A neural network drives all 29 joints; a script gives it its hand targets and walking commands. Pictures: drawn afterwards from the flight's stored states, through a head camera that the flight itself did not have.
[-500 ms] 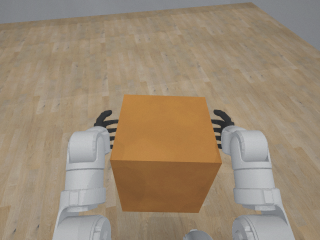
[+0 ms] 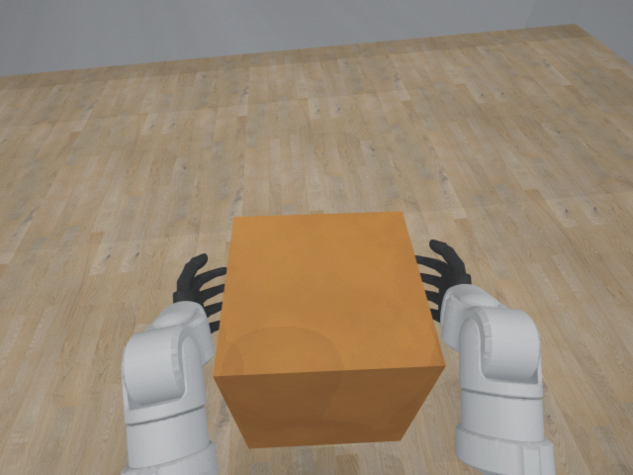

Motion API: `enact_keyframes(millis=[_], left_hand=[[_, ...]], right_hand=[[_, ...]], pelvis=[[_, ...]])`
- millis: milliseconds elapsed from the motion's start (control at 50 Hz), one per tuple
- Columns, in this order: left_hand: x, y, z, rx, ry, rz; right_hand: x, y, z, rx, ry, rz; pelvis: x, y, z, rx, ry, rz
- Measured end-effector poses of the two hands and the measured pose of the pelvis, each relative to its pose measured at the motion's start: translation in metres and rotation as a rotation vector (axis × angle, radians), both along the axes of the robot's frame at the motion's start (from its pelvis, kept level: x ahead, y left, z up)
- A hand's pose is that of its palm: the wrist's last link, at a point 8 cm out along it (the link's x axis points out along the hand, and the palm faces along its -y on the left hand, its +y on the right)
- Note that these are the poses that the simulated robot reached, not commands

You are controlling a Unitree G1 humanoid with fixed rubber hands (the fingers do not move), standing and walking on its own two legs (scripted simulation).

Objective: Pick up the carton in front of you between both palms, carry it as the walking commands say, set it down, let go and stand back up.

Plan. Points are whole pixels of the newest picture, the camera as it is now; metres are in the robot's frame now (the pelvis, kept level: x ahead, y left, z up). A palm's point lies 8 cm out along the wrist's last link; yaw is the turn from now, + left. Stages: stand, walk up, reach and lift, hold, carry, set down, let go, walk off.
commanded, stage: carry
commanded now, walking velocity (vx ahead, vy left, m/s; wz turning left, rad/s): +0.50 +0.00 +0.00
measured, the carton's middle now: (322, 335) +0.31 +0.01 +0.00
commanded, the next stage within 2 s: none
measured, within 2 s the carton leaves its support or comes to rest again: neither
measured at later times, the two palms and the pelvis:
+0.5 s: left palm (216, 169) +0.58 +0.18 +0.07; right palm (401, 167) +0.56 -0.12 +0.08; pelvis +0.31 +0.05 +0.00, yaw -3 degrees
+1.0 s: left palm (242, 108) +0.77 +0.16 +0.07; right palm (395, 101) +0.76 -0.14 +0.07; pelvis +0.50 +0.01 -0.02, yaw -1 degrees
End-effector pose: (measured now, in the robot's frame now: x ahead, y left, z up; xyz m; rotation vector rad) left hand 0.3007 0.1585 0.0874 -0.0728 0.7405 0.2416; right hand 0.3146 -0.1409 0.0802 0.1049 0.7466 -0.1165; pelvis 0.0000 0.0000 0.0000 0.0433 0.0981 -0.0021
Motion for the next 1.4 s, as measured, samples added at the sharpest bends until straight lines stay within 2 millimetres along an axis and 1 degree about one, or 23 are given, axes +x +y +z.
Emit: enact_keyframes(millis=[60, 120, 180, 260, 300, 340, 420, 520, 600, 660, 720, 780, 840, 880, 960, 1040, 1100, 1180, 1280, 1400], left_hand=[[0.026, 0.002, 0.003, 0.002, -0.033, -0.009], [0.059, 0.004, 0.001, 0.022, -0.044, -0.048], [0.097, 0.009, -0.007, 0.021, -0.048, -0.076], [0.155, 0.019, -0.026, 0.000, -0.061, -0.106], [0.179, 0.023, -0.034, -0.009, -0.027, -0.119], [0.198, 0.024, -0.035, -0.009, 0.012, -0.132], [0.239, 0.023, -0.028, -0.002, 0.032, -0.162], [0.292, 0.021, -0.011, -0.008, -0.016, -0.160], [0.334, 0.016, -0.002, -0.007, -0.061, -0.139], [0.366, 0.008, -0.001, 0.000, -0.079, -0.125], [0.399, -0.004, -0.006, 0.023, -0.081, -0.119], [0.422, -0.010, -0.015, 0.041, -0.024, -0.121], [0.435, -0.010, -0.022, 0.037, 0.016, -0.112], [0.443, -0.008, -0.022, 0.034, 0.015, -0.110], [0.460, -0.003, -0.018, 0.020, -0.027, -0.098], [0.471, 0.003, -0.015, 0.011, -0.051, -0.088], [0.473, 0.007, -0.017, 0.009, -0.042, -0.086], [0.472, 0.013, -0.021, 0.008, -0.035, -0.086], [0.468, 0.018, -0.024, 0.009, -0.033, -0.086], [0.457, 0.020, -0.029, 0.014, -0.021, -0.091]], right_hand=[[0.021, 0.002, 0.001, -0.005, -0.034, -0.011], [0.049, 0.004, 0.000, -0.040, -0.049, -0.005], [0.082, 0.009, -0.005, -0.059, -0.052, -0.018], [0.133, 0.020, -0.015, -0.086, -0.063, -0.041], [0.153, 0.023, -0.019, -0.097, -0.029, -0.049], [0.169, 0.024, -0.022, -0.093, 0.011, -0.064], [0.200, 0.024, -0.016, -0.090, 0.033, -0.087], [0.255, 0.022, 0.002, -0.097, -0.016, -0.087], [0.303, 0.017, 0.012, -0.095, -0.061, -0.070], [0.339, 0.008, 0.011, -0.086, -0.080, -0.057], [0.375, -0.004, 0.000, -0.060, -0.084, -0.052], [0.397, -0.009, -0.015, -0.039, -0.028, -0.051], [0.412, -0.009, -0.022, -0.033, 0.012, -0.049], [0.421, -0.008, -0.021, -0.041, 0.011, -0.041], [0.442, -0.003, -0.012, -0.056, -0.031, -0.031], [0.455, 0.003, -0.006, -0.065, -0.054, -0.022], [0.459, 0.008, -0.008, -0.069, -0.045, -0.017], [0.458, 0.013, -0.010, -0.073, -0.038, -0.013], [0.454, 0.018, -0.014, -0.074, -0.037, -0.012], [0.442, 0.020, -0.019, -0.076, -0.025, -0.009]], pelvis=[[0.039, 0.003, 0.000, -0.001, -0.006, -0.002], [0.082, 0.010, -0.005, -0.009, -0.015, -0.004], [0.127, 0.019, -0.014, -0.020, -0.027, -0.010], [0.188, 0.034, -0.034, -0.020, -0.053, -0.030], [0.210, 0.040, -0.033, -0.017, -0.051, -0.044], [0.229, 0.045, -0.026, -0.028, -0.048, -0.058], [0.268, 0.051, -0.012, -0.044, -0.042, -0.064], [0.319, 0.048, -0.003, -0.062, -0.039, -0.055], [0.363, 0.037, -0.005, -0.061, -0.046, -0.053], [0.398, 0.026, -0.012, -0.052, -0.058, -0.047], [0.431, 0.015, -0.024, -0.053, -0.061, -0.035], [0.449, 0.010, -0.023, -0.064, -0.049, -0.018], [0.463, 0.008, -0.019, -0.057, -0.046, -0.013], [0.474, 0.008, -0.018, -0.059, -0.044, -0.013], [0.490, 0.010, -0.019, -0.063, -0.032, -0.007], [0.501, 0.012, -0.020, -0.062, -0.022, -0.004], [0.507, 0.016, -0.021, -0.063, -0.021, -0.003], [0.509, 0.021, -0.023, -0.063, -0.026, -0.002], [0.506, 0.025, -0.026, -0.064, -0.035, -0.001], [0.499, 0.028, -0.027, -0.062, -0.048, -0.001]])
